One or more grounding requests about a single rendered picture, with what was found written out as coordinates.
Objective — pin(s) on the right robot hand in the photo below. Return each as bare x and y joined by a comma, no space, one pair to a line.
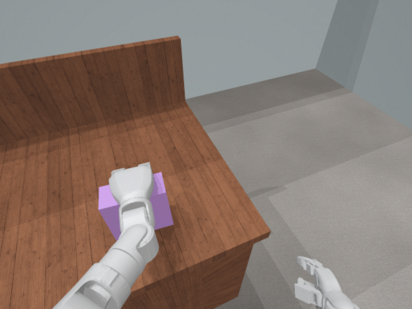
324,281

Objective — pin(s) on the robot left forearm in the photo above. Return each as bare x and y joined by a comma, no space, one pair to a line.
108,283

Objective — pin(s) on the robot right forearm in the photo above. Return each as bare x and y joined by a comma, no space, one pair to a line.
337,300

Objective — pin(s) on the sponge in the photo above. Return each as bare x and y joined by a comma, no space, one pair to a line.
108,207

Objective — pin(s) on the robot left upper arm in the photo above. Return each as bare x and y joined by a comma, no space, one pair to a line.
80,301

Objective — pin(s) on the left robot hand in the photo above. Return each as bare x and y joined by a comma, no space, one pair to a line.
135,182

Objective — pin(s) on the table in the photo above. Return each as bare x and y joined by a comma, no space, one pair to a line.
66,122

